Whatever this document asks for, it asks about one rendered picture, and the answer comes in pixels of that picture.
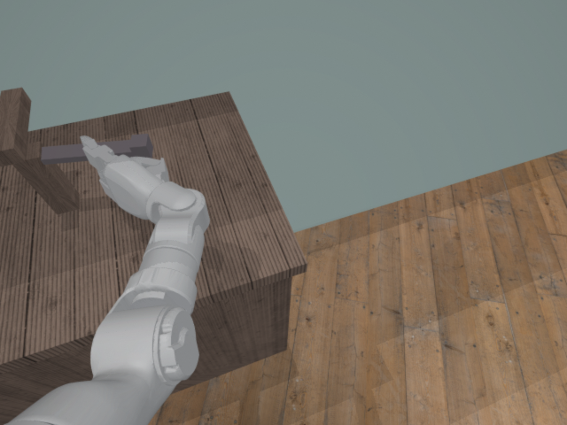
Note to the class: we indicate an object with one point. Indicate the left robot hand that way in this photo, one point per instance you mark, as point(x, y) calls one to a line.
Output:
point(128, 181)

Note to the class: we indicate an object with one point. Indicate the tap lever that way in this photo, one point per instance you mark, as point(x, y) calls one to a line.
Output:
point(138, 146)

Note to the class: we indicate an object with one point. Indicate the left robot upper arm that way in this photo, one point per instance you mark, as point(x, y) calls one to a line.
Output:
point(138, 357)

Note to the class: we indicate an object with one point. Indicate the counter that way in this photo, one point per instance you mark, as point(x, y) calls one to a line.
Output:
point(67, 250)

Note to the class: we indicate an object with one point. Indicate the left robot forearm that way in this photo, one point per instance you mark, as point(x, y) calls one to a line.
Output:
point(172, 258)

